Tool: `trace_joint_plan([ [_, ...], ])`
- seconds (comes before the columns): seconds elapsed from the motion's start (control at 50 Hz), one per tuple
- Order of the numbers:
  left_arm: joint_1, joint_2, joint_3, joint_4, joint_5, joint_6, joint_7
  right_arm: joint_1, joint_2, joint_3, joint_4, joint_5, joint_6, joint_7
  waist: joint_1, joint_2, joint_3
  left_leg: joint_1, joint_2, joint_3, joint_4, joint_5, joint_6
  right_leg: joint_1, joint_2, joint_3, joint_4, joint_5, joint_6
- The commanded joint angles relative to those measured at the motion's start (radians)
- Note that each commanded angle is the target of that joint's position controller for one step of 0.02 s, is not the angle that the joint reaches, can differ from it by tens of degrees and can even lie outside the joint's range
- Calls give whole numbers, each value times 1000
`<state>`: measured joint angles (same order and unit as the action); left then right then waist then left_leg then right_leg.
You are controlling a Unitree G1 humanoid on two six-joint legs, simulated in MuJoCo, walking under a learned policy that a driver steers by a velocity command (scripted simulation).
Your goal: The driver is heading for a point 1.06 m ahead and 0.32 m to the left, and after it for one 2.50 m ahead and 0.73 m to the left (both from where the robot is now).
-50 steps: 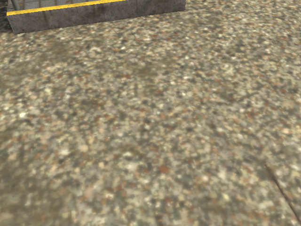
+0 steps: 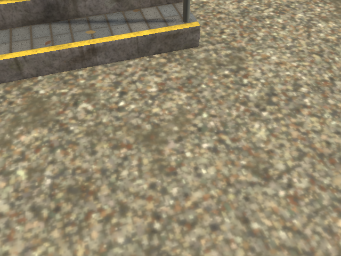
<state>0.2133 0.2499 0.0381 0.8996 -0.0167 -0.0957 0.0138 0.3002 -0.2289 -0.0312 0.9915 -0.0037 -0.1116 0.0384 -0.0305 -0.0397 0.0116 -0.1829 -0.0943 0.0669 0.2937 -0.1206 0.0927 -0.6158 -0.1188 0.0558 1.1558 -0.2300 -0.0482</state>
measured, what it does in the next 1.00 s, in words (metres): walks ahead, turning left: right foot, then left foot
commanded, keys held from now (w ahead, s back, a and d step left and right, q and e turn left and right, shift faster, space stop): w+q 1.00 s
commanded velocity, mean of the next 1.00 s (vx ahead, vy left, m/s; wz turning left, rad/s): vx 0.50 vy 0.00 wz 0.47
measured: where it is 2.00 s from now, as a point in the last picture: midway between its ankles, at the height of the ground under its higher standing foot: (93, 166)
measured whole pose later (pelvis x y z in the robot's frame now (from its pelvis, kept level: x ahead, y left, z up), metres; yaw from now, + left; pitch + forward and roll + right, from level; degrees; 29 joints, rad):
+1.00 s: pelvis +0.49 +0.09 -0.01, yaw +32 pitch +2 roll -1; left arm 0.17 0.29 0.06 0.82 -0.01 -0.12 0.01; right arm 0.24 -0.27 -0.08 0.75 0.01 -0.05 0.04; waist 0.00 -0.02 0.05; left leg -0.33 -0.10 0.00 0.48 -0.17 0.10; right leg -0.49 -0.10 0.04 1.20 -0.35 0.00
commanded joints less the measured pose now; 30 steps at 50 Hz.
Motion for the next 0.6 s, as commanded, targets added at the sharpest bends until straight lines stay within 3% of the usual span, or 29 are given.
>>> trace_joint_plan([
  [0.02, 29, 50, 15, -52, 19, 6, 11, -27, -121, -17, -49, 2, -16, -18, 46, 73, 50, -90, 279, -241, -210, 80, 178, -49, -49, 4, -129, 131, 35],
  [0.1, -143, 37, 10, -102, 13, -10, 2, 57, -154, -25, -44, 16, 1, -40, -8, 74, 50, -29, 248, -217, -184, 86, 134, -20, 8, -18, -455, 308, 58],
  [0.18, -260, 47, 6, -137, -2, -23, -19, 127, -161, -31, -30, 30, 16, -46, -46, 98, 55, 37, 271, -255, -114, 36, 123, 46, 55, -22, -607, 295, 71],
  [0.24, -231, 96, 21, -144, -6, -39, -29, 117, -175, -42, -37, 31, 30, -55, -4, 126, 37, 91, 307, -323, -28, 18, 98, 141, 69, -5, -686, 203, 50],
  [0.26, -171, 115, 31, -130, -5, -44, -28, 103, -174, -44, -44, 29, 35, -56, 33, 134, 12, 87, 295, -327, 32, 66, 84, 226, 79, -17, -707, 159, 36],
  [0.28, -37, 156, 52, -94, -1, -48, -21, 86, -149, -36, -57, 23, 37, -55, 96, 121, -68, 47, 240, -299, 178, 149, 58, 410, 74, -17, -720, 135, 6],
  [0.3, 149, 231, 73, -69, 14, -52, -12, 59, -92, -17, -96, 7, 34, -51, 170, 21, -229, -109, 155, -228, 486, 24, 21, 693, -98, 142, -703, 106, -59],
  [0.32, 224, 308, 92, -50, 25, -38, -16, 179, 22, 13, -125, 25, 15, -47, 115, -297, -358, -488, 16, -115, 816, -403, -37, 1021, -326, 563, -792, -37, -201],
  [0.34, 199, 198, 65, -68, 30, -39, -19, 172, -87, -9, -114, 48, 6, -49, 124, -227, -338, -591, 75, -224, 984, -439, -33, 981, -319, 664, -851, -142, -198],
  [0.36, 127, 130, 46, -86, 24, -41, -18, 96, -154, -30, -129, 57, 8, -51, 119, -129, -212, -625, 116, -227, 1016, -346, -24, 853, -289, 494, -857, -97, -151],
  [0.38, 54, 109, 36, -95, 21, -39, -21, 59, -145, -34, -135, 50, 15, -54, 88, -51, -144, -582, 161, -202, 999, -258, -32, 719, -244, 356, -879, 4, -126],
  [0.4, 10, 85, 31, -92, 19, -35, -24, 36, -131, -39, -142, 37, 23, -56, 67, -35, -84, -555, 187, -197, 951, -200, -39, 621, -201, 262, -914, 67, -114],
  [0.44, -10, 71, 29, -76, 27, -36, -24, 47, -90, -43, -151, 38, 46, -47, 33, -72, -39, -479, 219, -178, 904, -140, -46, 514, -150, 125, -973, 144, -103],
  [0.52, 25, 111, 48, -43, 28, -40, -13, -21, -66, -46, -203, 32, 72, -40, 27, -25, 3, -548, 229, -179, 820, -44, -62, 505, -159, -11, -1010, 301, -131],
  [0.6, 40, 142, 58, -33, 29, -28, 0, -130, -62, -43, -250, 28, 68, -22, 51, -17, 29, -559, 222, -151, 605, 114, -65, 538, -150, -121, -1026, 309, -118],
])
Keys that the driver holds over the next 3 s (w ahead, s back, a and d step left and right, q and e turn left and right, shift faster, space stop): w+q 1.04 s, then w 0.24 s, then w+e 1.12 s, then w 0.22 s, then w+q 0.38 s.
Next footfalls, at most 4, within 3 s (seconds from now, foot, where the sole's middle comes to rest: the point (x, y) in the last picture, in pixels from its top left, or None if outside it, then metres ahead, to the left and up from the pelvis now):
0.30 right None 0.34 -0.15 -0.78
0.84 left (126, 253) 0.53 0.18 -0.78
1.38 right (127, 174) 0.89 0.20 -0.78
1.88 left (65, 156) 1.00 0.50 -0.78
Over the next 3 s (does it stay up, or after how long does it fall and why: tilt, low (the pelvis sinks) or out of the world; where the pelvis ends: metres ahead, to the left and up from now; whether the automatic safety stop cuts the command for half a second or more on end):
stays up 1.46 0.42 -0.01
